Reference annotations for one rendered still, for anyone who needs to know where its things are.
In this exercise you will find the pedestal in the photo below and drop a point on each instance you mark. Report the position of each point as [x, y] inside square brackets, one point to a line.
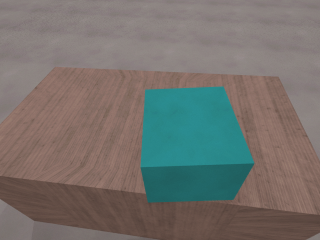
[70, 154]

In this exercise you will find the carton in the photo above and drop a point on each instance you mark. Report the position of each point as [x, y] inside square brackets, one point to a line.
[193, 148]

